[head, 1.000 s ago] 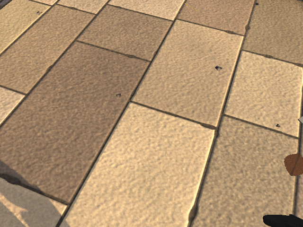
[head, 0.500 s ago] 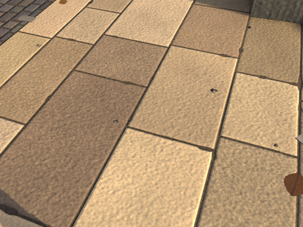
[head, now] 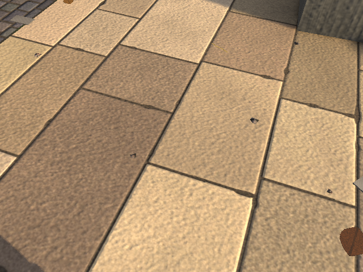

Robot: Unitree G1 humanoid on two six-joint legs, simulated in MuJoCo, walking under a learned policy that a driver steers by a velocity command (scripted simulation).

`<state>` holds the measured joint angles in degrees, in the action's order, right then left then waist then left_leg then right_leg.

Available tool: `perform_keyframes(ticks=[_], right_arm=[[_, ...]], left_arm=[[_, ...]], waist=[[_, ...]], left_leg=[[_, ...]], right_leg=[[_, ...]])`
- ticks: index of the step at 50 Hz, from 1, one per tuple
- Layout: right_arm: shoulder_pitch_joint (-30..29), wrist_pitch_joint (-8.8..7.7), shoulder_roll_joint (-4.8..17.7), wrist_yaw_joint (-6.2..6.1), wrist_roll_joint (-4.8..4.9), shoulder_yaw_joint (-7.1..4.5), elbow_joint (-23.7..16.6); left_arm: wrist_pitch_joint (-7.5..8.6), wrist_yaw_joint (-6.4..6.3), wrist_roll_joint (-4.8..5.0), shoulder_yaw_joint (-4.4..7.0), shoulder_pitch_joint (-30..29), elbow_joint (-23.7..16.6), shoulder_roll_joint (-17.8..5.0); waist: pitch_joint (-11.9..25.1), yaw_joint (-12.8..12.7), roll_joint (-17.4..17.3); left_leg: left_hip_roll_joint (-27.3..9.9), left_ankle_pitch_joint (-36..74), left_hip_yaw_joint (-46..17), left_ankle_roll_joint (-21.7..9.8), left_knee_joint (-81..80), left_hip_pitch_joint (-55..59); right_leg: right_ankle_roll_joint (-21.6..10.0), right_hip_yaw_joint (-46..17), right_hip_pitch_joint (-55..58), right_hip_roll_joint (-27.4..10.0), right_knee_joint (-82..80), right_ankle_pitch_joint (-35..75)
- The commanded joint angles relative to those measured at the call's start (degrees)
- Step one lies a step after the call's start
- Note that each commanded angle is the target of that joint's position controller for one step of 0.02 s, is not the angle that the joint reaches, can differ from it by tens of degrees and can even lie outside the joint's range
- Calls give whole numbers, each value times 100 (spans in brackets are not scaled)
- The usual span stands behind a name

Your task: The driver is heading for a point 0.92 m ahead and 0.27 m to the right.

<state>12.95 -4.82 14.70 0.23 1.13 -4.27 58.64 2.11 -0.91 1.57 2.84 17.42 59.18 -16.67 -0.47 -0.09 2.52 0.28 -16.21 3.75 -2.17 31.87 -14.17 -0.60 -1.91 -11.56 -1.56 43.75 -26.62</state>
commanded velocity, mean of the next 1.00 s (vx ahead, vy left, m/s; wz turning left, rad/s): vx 0.47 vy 0.00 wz -0.08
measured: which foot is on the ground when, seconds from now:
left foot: down 0.00-0.44, up 0.46-0.94, down 0.96-1.00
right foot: up 0.00-0.40, down 0.42-0.96, up 0.98-1.00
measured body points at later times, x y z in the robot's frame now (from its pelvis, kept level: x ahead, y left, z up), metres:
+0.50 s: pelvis +0.26 -0.04 -0.01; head +0.30 -0.04 +0.43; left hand +0.46 +0.21 -0.12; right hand +0.21 -0.30 -0.16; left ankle +0.04 +0.09 -0.65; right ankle +0.37 -0.12 -0.73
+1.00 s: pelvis +0.55 +0.01 -0.01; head +0.59 +0.01 +0.44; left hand +0.52 +0.28 -0.15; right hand +0.75 -0.25 -0.09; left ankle +0.67 +0.11 -0.73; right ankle +0.38 -0.12 -0.71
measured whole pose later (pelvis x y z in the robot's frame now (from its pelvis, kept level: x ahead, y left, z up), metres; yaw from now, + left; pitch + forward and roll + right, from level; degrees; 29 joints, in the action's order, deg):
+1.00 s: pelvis +0.55 +0.01 -0.01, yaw -6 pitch +2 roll -1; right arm -1.3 -7.2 13.9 1.0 0.3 -2.6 48.3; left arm 2.9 -0.7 0.8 3.4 23.4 57.7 -15.1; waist -1.7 -4.3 0.4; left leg -1.1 -4.8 0.4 -1.4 30.0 -27.3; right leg -1.3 -4.2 -4.6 0.9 36.5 -28.3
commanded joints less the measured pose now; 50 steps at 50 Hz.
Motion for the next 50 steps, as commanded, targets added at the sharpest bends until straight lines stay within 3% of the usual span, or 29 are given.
perform_keyframes(ticks=[1, 3, 4, 5, 6, 11, 14, 17, 19, 20, 21, 22, 23, 24, 25, 26, 27, 28, 29, 32, 34, 36, 39, 43, 46, 47, 48, 49, 50], right_arm=[[1047, -175, 733, 40, -54, -61, 101], [609, -206, 586, 91, -69, 32, -46], [618, -175, 393, 93, -101, 104, -51], [732, -148, 428, 76, -118, 116, -13], [867, -126, 445, 47, -111, 124, 26], [1073, -52, 695, -112, -129, 115, 50], [1384, -45, 702, -138, -72, 96, 168], [1391, 6, 724, -151, -20, 46, 217], [1235, 64, 868, -157, -47, -18, 161], [1156, 118, 921, -158, -74, -43, 135], [1091, 175, 845, -157, -104, -14, 93], [1173, 186, 649, -147, -183, 76, -32], [1960, 61, -268, -57, -129, 316, -43], [1478, -121, 267, -13, 26, 205, -25], [884, -233, 612, 4, 188, 102, -271], [552, -290, 681, -40, 180, 94, -357], [344, -269, 680, -98, 77, 29, -376], [586, -197, 551, -111, 41, 22, -349], [698, -119, 420, -118, 18, 31, -317], [331, 22, 345, -148, -19, 23, -490], [-196, 27, 402, -148, -91, 8, -691], [-625, -9, 374, -114, -117, 17, -835], [-1326, -72, 287, -55, -82, 69, -1032], [-1905, -153, 361, 66, -17, 105, -1269], [-1586, -239, 670, 107, 8, 15, -1271], [-1060, -262, 833, 87, 2, -72, -1144], [-101, -286, 1131, 42, -50, -207, -914], [915, -260, 1596, -14, -117, -315, -801], [970, -193, 1787, 33, -154, -339, -698]], left_arm=[[357, 63, 182, 60, -861, -789, -486], [424, 93, 84, 118, -898, -723, -536], [405, 126, 20, 149, -921, -709, -537], [376, 166, 3, 135, -901, -706, -403], [342, 191, -28, 123, -959, -720, -320], [279, 221, -38, -1, -2068, -1160, -13], [284, 280, -4, -34, -2517, -1332, -29], [328, 366, 13, -9, -2663, -1480, -155], [346, 383, 4, 96, -2250, -1420, -383], [335, 361, 4, 197, -1672, -1276, -555], [305, 318, 16, 334, -692, -972, -766], [271, 256, -50, 433, 334, -744, -1097], [263, 290, -108, 469, 723, -589, -1370], [285, 301, -58, 317, 504, -600, -843], [332, 286, -51, 248, -74, -688, -648], [387, 292, -91, 196, -567, -804, -511], [433, 326, -170, 145, -859, -820, -331], [472, 334, -237, 110, -985, -811, -246], [481, 356, -222, 89, -988, -774, -174], [488, 272, -169, 111, -700, -621, -383], [468, 176, -174, 146, -423, -546, -546], [427, 116, -147, 145, -197, -501, -560], [373, 71, -79, 156, 211, -403, -622], [260, 34, -12, 188, 606, -286, -646], [170, -11, -9, 265, 519, -331, -763], [150, -9, -18, 260, 414, -384, -741], [149, 5, -72, 191, 353, -481, -550], [148, 8, -227, 75, 372, -715, -194], [263, 38, -18, -52, 1119, -818, 342]], waist=[[-328, 418, -1080], [-511, 228, -709], [-458, 194, -676], [-409, 171, -858], [-397, 189, -799], [-649, 379, -653], [-806, 470, -683], [-795, 318, -680], [-377, -3, -818], [40, -323, -933], [597, -790, -905], [1341, -1070, -394], [2256, -542, 1240], [1959, -743, 832], [988, -603, 661], [568, -410, 32], [218, -213, -247], [269, 38, 21], [227, 117, 38], [-131, 162, 0], [-276, 34, -95], [-319, -90, -97], [-388, -314, -85], [-438, -440, 2], [-222, -124, 232], [69, 180, 259], [774, 595, 167], [1803, 870, -690], [2376, 388, -2496]], left_leg=[[-2115, -1481, -3660, -1292, -2210, 2268], [-1723, -367, -2604, -925, -2311, 1962], [-1483, 345, -2090, -762, -2348, 1837], [-1404, 945, -1782, -755, -2360, 1726], [-1325, 1490, -1536, -788, -2374, 1723], [-1092, 1945, -826, -791, -2681, 1164], [-1200, 1856, -682, -801, -2814, 1213], [-1445, 2418, -597, -711, -2535, 1817], [-1531, 4030, -529, -598, -1900, 2167], [-1475, 5071, -441, -525, -1186, 2212], [-1223, 5418, -259, -366, -17, 1856], [-941, 3751, -170, -223, 1750, 427], [306, -824, -420, 131, 3883, -1670], [188, -1558, -1213, -11, 4665, -2295], [-114, -1161, -1071, -123, 4835, -2750], [-443, -586, -969, -181, 4550, -2515], [-663, -214, -881, -199, 4172, -2210], [-839, -5, -953, -195, 3961, -1801], [-893, 9, -944, -166, 3779, -1606], [-1023, 267, -803, 4, 3022, -1918], [-1050, 925, -767, 146, 2304, -2382], [-953, 1632, -677, 209, 1482, -2417], [-635, 2268, -481, 286, 410, -2079], [-447, 2086, -583, 300, -288, -1990], [-329, 1506, -614, 162, -571, -1303], [-234, 1327, -514, 40, -700, -550], [-454, 1322, -660, -196, -516, 877], [-1638, 1162, -1897, -497, -346, 2566], [-2659, -84, -4451, -1308, -1223, 3900]], right_leg=[[-301, -411, -3638, -114, 2515, -4], [-387, -251, -3592, -475, 2166, 979], [-372, -175, -3339, -566, 1939, 1298], [-299, -77, -3149, -587, 1723, 1467], [-198, 39, -3133, -571, 1552, 1587], [72, 387, -2756, -319, -352, 2629], [-14, 468, -2453, -177, -1001, 3034], [-254, 346, -2420, -152, -1372, 2884], [-435, 456, -1761, 68, -1362, 2516], [-557, 588, -1020, 264, -1295, 2331], [-716, 680, 222, 386, -1338, 2345], [-1055, -493, 2086, -601, -1143, 2039], [-2051, -3586, 3720, -1988, -2086, 220], [-1864, -4234, 3434, -1894, -2816, -375], [-1610, -3351, 2600, -1774, -2937, -26], [-1468, -2629, 1669, -1598, -3085, 696], [-1308, -1997, 852, -1350, -3228, 1447], [-1313, -1640, 440, -1250, -3348, 1778], [-1342, -1459, 178, -1162, -3485, 1894], [-1415, -985, -207, -1088, -3838, 1992], [-1404, -853, -44, -1086, -3942, 2144], [-1268, -609, 57, -924, -3925, 2373], [-1123, -431, 135, -759, -3828, 2476], [-1078, -691, 764, -983, -3358, 2493], [-926, -984, 1054, -1178, -2807, 2931], [-815, -900, 986, -1019, -2267, 3565], [-642, -686, 501, -664, -1107, 3642], [-407, -264, -604, -98, 766, 1932], [-172, -187, -2575, 556, 2373, -809]])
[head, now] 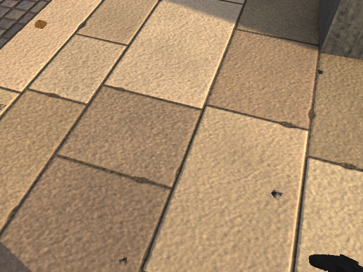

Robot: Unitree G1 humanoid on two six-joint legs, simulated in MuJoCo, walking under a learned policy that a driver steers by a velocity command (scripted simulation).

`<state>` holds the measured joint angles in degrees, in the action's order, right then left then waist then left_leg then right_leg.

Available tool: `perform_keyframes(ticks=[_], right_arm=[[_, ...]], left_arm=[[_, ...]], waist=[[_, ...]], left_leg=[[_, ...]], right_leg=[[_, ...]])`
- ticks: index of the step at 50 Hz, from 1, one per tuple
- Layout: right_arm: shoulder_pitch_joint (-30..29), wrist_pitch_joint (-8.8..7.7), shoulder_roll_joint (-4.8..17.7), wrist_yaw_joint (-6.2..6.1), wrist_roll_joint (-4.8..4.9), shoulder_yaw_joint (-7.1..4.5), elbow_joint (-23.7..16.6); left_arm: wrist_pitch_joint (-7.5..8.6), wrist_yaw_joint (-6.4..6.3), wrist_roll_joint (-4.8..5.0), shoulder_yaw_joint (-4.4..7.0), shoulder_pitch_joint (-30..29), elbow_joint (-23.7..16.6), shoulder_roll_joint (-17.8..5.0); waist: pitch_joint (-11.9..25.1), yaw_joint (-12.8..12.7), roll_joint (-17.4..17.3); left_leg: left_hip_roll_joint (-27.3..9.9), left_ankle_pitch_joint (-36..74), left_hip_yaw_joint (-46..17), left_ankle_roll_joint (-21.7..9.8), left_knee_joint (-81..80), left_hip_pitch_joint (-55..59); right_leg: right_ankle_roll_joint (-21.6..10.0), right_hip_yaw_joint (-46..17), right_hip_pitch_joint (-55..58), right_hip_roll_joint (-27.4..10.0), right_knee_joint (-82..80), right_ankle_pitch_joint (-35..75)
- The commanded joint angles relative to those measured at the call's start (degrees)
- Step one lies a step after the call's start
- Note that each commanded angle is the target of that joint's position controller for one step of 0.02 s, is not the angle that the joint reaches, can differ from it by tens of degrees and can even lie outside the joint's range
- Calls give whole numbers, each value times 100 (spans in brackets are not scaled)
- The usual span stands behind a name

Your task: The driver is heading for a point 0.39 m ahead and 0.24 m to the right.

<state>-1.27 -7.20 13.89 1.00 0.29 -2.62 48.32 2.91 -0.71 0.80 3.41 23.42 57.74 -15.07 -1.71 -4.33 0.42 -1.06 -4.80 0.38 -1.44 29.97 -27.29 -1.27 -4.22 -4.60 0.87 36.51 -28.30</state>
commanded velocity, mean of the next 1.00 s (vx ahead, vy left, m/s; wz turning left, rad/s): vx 0.34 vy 0.00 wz -0.37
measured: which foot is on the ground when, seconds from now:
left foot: down 0.00-0.48, up 0.50-0.94, down 0.96-1.00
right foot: up 0.00-0.48, down 0.50-1.00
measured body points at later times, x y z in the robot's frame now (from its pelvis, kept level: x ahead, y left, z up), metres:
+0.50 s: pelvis +0.26 -0.05 -0.01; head +0.29 -0.07 +0.44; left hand +0.53 +0.13 -0.09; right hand +0.19 -0.33 -0.15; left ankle +0.12 +0.12 -0.71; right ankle +0.35 -0.16 -0.73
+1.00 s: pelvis +0.43 -0.11 +0.01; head +0.45 -0.12 +0.46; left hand +0.64 +0.10 -0.11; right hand +0.47 -0.40 -0.11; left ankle +0.56 -0.01 -0.72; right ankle +0.35 -0.16 -0.72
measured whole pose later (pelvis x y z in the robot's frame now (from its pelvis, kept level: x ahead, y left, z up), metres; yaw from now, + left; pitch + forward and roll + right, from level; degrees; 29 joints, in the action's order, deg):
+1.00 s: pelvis +0.43 -0.11 +0.01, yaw -23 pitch +1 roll -1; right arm 6.0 -3.0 14.4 -0.3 -1.1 -2.8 50.9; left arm 1.6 -0.6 -0.8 2.6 10.1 50.4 -14.3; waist -0.8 -0.6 -1.2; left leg -2.5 -5.2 -0.6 0.7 27.6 -21.5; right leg -3.8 0.1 -8.9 4.9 26.3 -18.0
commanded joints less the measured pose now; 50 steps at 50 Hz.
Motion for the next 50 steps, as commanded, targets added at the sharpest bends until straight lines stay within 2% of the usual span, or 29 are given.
perform_keyframes(ticks=[1, 2, 3, 4, 5, 7, 9, 15, 18, 20, 22, 23, 24, 25, 26, 27, 28, 29, 30, 31, 32, 35, 39, 43, 45, 47, 48, 49, 50], right_arm=[[2091, 40, 1127, -36, -51, -322, 190], [1696, 29, 797, -49, -23, -228, 110], [1340, 21, 708, -36, -48, -188, 77], [1129, 23, 539, -28, -67, -154, 97], [1036, 17, 584, -46, -130, -155, 131], [1042, -8, 573, -63, -108, -182, 198], [1099, -21, 700, -109, -109, -233, 249], [1357, 78, 999, -224, -73, -327, 306], [1668, 178, 1115, -238, 2, -372, 383], [1756, 263, 1196, -235, 60, -406, 410], [1660, 342, 1367, -250, 102, -455, 355], [1606, 393, 1439, -261, 120, -476, 325], [1492, 436, 1449, -267, 146, -467, 281], [1567, 416, 1282, -280, 39, -394, 202], [2175, 268, 347, -189, -200, -108, -101], [1780, 39, 771, -110, 50, -139, -89], [1307, -28, 1018, -84, 276, -218, -161], [1280, -34, 957, -127, 212, -200, -114], [1245, 13, 985, -184, 64, -237, -20], [1335, 106, 1037, -204, 20, -278, 10], [1437, 212, 985, -216, 10, -286, 19], [1522, 385, 726, -272, -55, -243, 27], [1047, 423, 588, -237, -53, -170, -63], [623, 419, 634, -169, -17, -161, -119], [535, 407, 686, -146, -43, -174, -137], [723, 366, 694, -117, -96, -178, -65], [872, 333, 832, -120, -152, -204, -3], [927, 321, 1142, -154, -203, -251, 9], [831, 366, 1066, -170, -193, -223, 80]], left_arm=[[217, -7, 194, 52, 219, -571, -556], [220, -17, 235, 136, -247, -680, -790], [193, -47, 199, 146, -407, -688, -688], [149, -60, 119, 195, -557, -704, -629], [87, -29, 131, 204, -402, -743, -464], [-26, 18, 137, 191, -475, -850, -277], [-101, 25, 110, 203, -734, -1019, -272], [-62, 221, 43, 118, -1738, -1451, -181], [-66, 327, 42, 80, -2262, -1723, -183], [-79, 391, 53, 97, -2407, -1881, -256], [-106, 418, 57, 191, -2183, -1944, -449], [-122, 413, 72, 287, -1736, -1873, -612], [-127, 378, 92, 445, -894, -1664, -865], [-173, 254, 58, 655, 10, -1425, -1330], [-138, 186, 18, 711, -259, -1477, -1999], [-71, 204, -72, 540, -90, -1697, -1537], [2, 230, -120, 424, -366, -1640, -1187], [51, 232, -47, 361, -713, -1638, -953], [52, 219, -6, 296, -1113, -1685, -735], [58, 198, -80, 249, -1333, -1742, -641], [69, 194, -131, 250, -1400, -1738, -683], [139, 140, -140, 264, -1398, -1586, -810], [34, 21, -107, 217, -1381, -1406, -766], [-58, -8, -149, 155, -1213, -1149, -730], [-92, 1, -150, 121, -1227, -1043, -688], [-128, -11, -87, 73, -1329, -978, -616], [-120, -12, -88, 50, -1163, -918, -568], [-74, -9, -208, 33, -866, -912, -506], [-72, -22, -214, 23, -247, -744, -385]], waist=[[1907, 940, -1374], [1150, 928, -943], [778, 750, -499], [420, 654, -411], [378, 459, -740], [213, 400, -664], [69, 386, -437], [-205, 654, -258], [-359, 815, -220], [-365, 774, -291], [-83, 522, -496], [201, 238, -574], [624, -251, -492], [1104, -610, 1], [1579, 228, 1597], [2464, -164, 871], [1753, -186, 453], [1213, 42, 96], [853, 228, -62], [755, 414, 50], [744, 535, 78], [722, 687, 122], [768, 519, 355], [666, 307, 425], [563, 310, 462], [542, 515, 407], [612, 567, 189], [849, 331, -197], [1159, -10, -761]], left_leg=[[-2249, -1855, -3875, -1157, -1282, 4709], [-2052, -1605, -2827, -873, -1338, 3932], [-1828, -966, -2192, -766, -1493, 3165], [-1540, -540, -1613, -649, -1693, 2613], [-1533, -338, -1270, -684, -1847, 2288], [-1468, 76, -773, -797, -2088, 2019], [-1498, 437, -422, -882, -2221, 2004], [-1385, 799, 641, -778, -2365, 2255], [-1521, 1018, 896, -711, -2198, 2790], [-1627, 1614, 1038, -617, -1893, 3164], [-1638, 3408, 1216, -496, -1180, 3345], [-1593, 4226, 1296, -434, -456, 3323], [-1406, 4360, 1439, -278, 668, 2975], [-1157, 2918, 1428, 30, 2368, 1666], [43, -2777, 1006, 431, 4492, -898], [197, -3251, -327, 388, 5217, -1300], [-102, -2747, -381, 279, 5175, -1582], [-393, -2275, -330, 227, 4689, -1448], [-587, -2032, -298, 244, 4252, -1144], [-676, -1878, -338, 240, 4076, -675], [-674, -1776, -338, 260, 3904, -354], [-560, -1232, -242, 377, 3102, -185], [-463, -54, -176, 425, 1596, -40], [-333, 255, -180, 404, 704, 198], [-283, -82, -194, 314, 417, 271], [-211, 213, -136, 130, -306, 740], [-344, 1532, -303, -6, -758, 1318], [-796, 3342, -700, -196, -481, 2008], [-1130, 3687, -963, -719, -110, 2593]], right_leg=[[-134, -435, -3765, -104, 3727, -478], [-190, -316, -3945, -341, 3739, 106], [-153, -231, -3665, -592, 3588, 599], [-162, -244, -3484, -725, 3276, 913], [-130, -253, -3189, -868, 3157, 1140], [-73, -149, -3158, -957, 2993, 1296], [-23, -162, -3455, -986, 2690, 1620], [-8, 274, -3433, -860, 849, 2962], [-120, 512, -3532, -766, 331, 2851], [-261, 673, -3473, -645, 129, 2461], [-477, 992, -2838, -295, 79, 1898], [-618, 1145, -2218, -52, 56, 1655], [-818, 1224, -1045, 220, -323, 1924], [-1089, 375, 692, -125, -558, 2319], [-2143, -2759, 2535, -1778, -901, 2790], [-2460, -3959, 2737, -2309, -1656, 3219], [-2143, -2856, 2198, -2147, -1616, 4353], [-1853, -1972, 1362, -1860, -1501, 4889], [-1627, -1390, 566, -1606, -1584, 5079], [-1542, -1092, -35, -1506, -1731, 5383], [-1524, -943, -386, -1445, -1864, 5596], [-1477, -383, -707, -1248, -2006, 6287], [-1124, 98, -506, -940, -1988, 5986], [-1030, -21, -226, -1025, -1907, 5425], [-1037, -201, -121, -1126, -1696, 5236], [-874, -287, -150, -1057, -1308, 4891], [-628, -266, -279, -836, -1100, 4423], [-390, -133, -559, -464, -825, 3572], [-128, -33, -989, -247, -848, 2299]])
